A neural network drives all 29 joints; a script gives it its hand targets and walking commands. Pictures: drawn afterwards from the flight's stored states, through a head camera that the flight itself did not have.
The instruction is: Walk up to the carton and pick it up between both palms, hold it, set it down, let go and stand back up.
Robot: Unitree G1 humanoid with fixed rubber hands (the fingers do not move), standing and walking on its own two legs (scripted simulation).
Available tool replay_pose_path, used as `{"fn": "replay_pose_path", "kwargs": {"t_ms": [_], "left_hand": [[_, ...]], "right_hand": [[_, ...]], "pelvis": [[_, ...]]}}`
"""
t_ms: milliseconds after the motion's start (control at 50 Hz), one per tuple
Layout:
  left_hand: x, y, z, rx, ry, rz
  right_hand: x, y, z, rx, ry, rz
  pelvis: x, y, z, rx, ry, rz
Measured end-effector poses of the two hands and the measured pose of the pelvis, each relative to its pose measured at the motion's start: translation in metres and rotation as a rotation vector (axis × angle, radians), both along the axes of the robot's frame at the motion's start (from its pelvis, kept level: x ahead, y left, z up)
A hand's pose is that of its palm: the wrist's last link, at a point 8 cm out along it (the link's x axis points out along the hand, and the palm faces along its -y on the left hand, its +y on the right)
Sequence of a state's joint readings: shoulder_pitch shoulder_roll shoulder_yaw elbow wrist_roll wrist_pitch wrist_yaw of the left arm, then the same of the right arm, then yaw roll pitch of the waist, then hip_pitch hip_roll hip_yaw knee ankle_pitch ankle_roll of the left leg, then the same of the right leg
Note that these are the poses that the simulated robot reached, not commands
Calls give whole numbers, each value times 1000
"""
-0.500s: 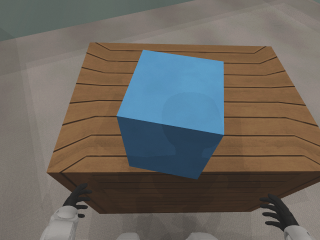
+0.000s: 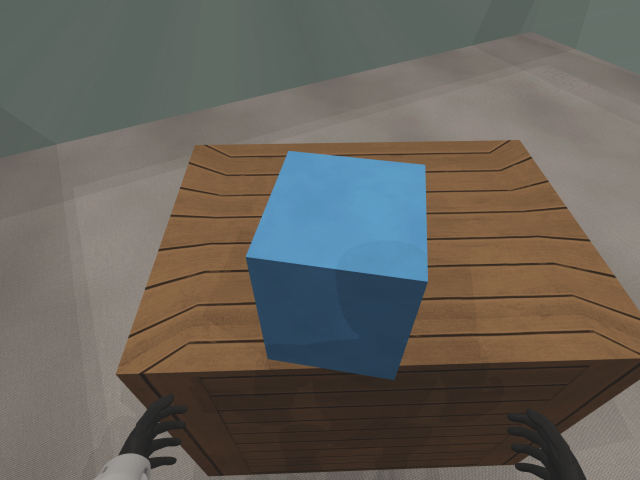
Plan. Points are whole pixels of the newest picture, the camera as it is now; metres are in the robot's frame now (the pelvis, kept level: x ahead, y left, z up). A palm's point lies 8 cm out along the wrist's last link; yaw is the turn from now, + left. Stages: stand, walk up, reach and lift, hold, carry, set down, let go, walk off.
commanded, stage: reach and lift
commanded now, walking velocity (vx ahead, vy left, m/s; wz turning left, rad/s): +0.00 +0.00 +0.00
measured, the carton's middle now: (342, 267) +0.41 +0.01 +0.02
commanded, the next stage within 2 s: none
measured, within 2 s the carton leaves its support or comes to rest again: neither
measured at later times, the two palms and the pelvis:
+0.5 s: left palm (137, 441) +0.17 +0.25 -0.01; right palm (547, 456) +0.17 -0.21 +0.00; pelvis +0.01 +0.01 +0.01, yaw +0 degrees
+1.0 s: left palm (148, 407) +0.19 +0.23 +0.03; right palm (523, 424) +0.18 -0.18 +0.05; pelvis +0.03 +0.02 +0.01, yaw +1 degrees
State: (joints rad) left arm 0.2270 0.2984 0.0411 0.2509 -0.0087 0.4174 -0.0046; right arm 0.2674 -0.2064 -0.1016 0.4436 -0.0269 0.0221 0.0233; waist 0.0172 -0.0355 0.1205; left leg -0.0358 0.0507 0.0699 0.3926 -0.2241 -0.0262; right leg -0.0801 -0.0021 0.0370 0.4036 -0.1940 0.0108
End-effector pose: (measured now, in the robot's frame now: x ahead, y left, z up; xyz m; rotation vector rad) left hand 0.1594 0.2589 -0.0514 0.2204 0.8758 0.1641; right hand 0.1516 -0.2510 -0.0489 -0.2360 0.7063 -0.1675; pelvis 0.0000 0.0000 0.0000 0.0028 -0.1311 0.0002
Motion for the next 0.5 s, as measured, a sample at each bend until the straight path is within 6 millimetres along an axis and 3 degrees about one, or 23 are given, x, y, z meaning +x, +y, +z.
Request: {"fn": "replay_pose_path", "kwargs": {"t_ms": [240,500], "left_hand": [[5,-7,21,-51,-128,-5],[10,-12,43,-109,-270,-8]], "right_hand": [[3,12,31,23,-103,-31],[14,36,49,81,-204,-67]], "pelvis": [[-2,7,3,0,9,-11],[9,10,5,-5,20,-5]]}}
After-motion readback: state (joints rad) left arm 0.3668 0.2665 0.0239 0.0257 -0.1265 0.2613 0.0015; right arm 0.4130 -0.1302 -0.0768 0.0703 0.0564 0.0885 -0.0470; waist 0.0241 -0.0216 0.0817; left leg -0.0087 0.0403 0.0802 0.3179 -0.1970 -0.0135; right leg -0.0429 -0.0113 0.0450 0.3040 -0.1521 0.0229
